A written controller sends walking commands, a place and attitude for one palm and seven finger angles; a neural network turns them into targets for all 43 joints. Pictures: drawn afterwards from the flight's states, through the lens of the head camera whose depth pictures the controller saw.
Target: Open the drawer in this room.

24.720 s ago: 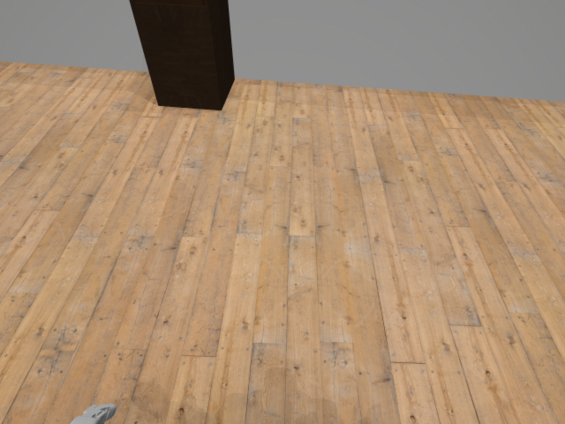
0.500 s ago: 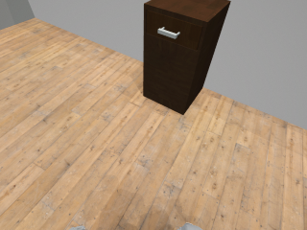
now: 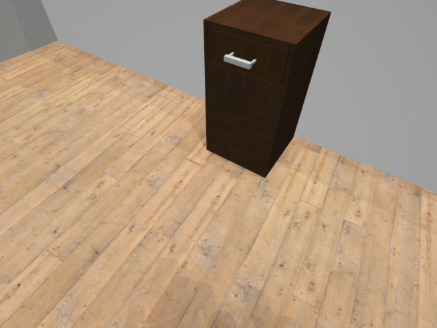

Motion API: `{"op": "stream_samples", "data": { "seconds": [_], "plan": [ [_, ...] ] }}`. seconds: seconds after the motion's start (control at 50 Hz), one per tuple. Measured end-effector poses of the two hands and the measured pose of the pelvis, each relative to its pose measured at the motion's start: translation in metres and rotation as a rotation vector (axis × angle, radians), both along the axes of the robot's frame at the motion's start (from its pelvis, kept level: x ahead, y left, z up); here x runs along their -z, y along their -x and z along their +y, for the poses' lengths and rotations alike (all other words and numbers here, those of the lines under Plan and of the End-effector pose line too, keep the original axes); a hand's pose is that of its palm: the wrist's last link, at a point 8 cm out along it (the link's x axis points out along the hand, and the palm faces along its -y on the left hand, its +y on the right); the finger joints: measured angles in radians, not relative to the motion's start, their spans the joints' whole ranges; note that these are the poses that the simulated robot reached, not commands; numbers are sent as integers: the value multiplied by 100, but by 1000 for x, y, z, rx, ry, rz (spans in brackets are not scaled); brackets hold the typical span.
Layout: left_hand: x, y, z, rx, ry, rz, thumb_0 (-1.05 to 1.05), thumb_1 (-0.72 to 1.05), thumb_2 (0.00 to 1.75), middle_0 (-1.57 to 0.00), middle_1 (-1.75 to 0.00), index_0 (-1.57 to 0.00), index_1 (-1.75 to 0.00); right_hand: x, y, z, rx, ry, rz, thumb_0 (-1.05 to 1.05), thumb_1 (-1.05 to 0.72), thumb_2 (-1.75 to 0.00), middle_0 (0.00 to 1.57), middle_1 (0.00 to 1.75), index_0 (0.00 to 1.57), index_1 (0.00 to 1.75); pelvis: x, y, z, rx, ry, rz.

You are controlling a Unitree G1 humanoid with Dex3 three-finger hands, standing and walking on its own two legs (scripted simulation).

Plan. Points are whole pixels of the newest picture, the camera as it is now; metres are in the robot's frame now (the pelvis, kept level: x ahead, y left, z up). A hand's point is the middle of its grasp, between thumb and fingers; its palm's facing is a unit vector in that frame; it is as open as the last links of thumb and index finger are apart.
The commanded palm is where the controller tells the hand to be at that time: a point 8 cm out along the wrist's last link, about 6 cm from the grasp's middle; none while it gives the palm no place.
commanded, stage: stand and wait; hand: left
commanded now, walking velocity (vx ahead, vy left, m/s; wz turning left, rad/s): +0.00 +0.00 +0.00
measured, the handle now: (240, 59) +1.17 -0.03 -0.07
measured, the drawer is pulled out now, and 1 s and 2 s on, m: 0.00 0.00 0.00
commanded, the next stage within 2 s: look at it before walking up in 0.36 s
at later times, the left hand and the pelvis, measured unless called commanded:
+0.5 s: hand out of the picture -0.01 +0.16 -0.18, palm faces +0.02 -0.99 -0.15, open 7.4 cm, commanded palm none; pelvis +0.01 +0.01 +0.00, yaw -1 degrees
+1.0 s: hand out of the picture -0.01 +0.17 -0.18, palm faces +0.01 -0.99 -0.17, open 7.4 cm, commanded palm none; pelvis +0.00 +0.01 +0.00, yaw -1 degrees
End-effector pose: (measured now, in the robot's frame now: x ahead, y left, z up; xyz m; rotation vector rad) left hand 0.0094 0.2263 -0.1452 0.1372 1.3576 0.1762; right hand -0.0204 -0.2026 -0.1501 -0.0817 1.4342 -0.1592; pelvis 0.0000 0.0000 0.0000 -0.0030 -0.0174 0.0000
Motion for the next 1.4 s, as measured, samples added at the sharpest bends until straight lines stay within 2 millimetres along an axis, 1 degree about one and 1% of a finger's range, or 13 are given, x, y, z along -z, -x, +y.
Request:
{"op": "stream_samples", "data": {
  "seconds": [0.12, 0.18, 0.24, 0.32, 0.4, 0.66, 0.84, 1.04, 1.2, 1.28, 1.34, 1.36, 1.4],
  "plan": [
    [2, 26, -10, -11, 31, 83, 0, 92, 90, -20, -30, -19, -30, -2, -9, -3, -6, 15, -5, 1, -92, -90, 20, 30, 20, 30, -1, -5, 2, 4, 1, -1],
    [3, 35, -17, -15, 50, 110, 0, 92, 90, -20, -30, -19, -30, -3, -11, -3, -8, 20, -3, 1, -92, -90, 20, 30, 20, 30, -1, -7, 3, 6, 1, -1],
    [5, 38, -22, -17, 65, 122, 1, 91, 90, -20, -30, -19, -30, -4, -11, -2, -8, 22, 0, 0, -91, -90, 20, 30, 20, 30, -1, -8, 4, 6, 2, -1],
    [6, 38, -26, -16, 76, 118, 1, 91, 90, -20, -30, -19, -30, -4, -9, 1, -4, 19, 4, 0, -91, -90, 20, 30, 20, 30, -1, -9, 5, 6, 3, -3],
    [6, 32, -26, -8, 75, 104, 1, 91, 90, -20, -30, -20, -30, -3, -6, 6, 4, 13, 7, 0, -91, -90, 20, 30, 20, 30, -1, -9, 6, 9, 3, -5],
    [2, 22, -9, 15, 33, 83, 1, 92, 90, -20, -30, -19, -30, -1, 15, 19, 34, -16, 40, 0, -91, -90, 20, 30, 20, 30, -1, -6, 9, 19, 0, -5],
    [2, 20, -5, 20, 26, 78, 1, 92, 90, -20, -30, -19, -30, -1, 23, 17, 42, -9, 53, 0, -91, -90, 20, 30, 20, 30, -1, -5, 11, 21, -2, -6],
    [3, 23, -6, 21, 35, 79, 1, 92, 90, -20, -30, -19, -30, -3, 18, 10, 35, 8, 35, 0, -91, -90, 20, 30, 20, 30, -1, -3, 10, 20, -3, -6],
    [7, 25, -1, -26, 28, 65, 1, 92, 90, -20, -30, -20, -30, 2, 9, 6, -5, 5, 42, 0, -91, -90, 20, 30, 20, 30, 5, -4, 10, -23, -3, 3],
    [10, 23, 5, -69, 18, 50, 1, 91, 90, -20, -30, -20, -30, 7, -4, 1, -43, 8, 54, 0, -91, -90, 20, 30, 20, 30, 11, -12, 10, -64, 6, 25],
    [13, 26, 13, -131, 12, 28, 1, 91, 90, -20, -30, -20, -30, 5, -27, -2, -102, 25, 65, 0, -91, -90, 20, 30, 20, 30, 13, -19, 14, -114, 19, 37],
    [13, 28, 16, -151, 12, 25, 1, 91, 90, -20, -30, -20, -30, 2, -38, -3, -124, 32, 61, 0, -91, -90, 20, 30, 20, 30, 13, -21, 16, -128, 21, 39],
    [14, 34, 22, -184, 16, 36, 1, 91, 90, -20, -30, -20, -30, -3, -68, -2, -165, 49, 30, 0, -91, -90, 20, 30, 20, 30, 11, -27, 23, -155, 20, 41]
  ]
}}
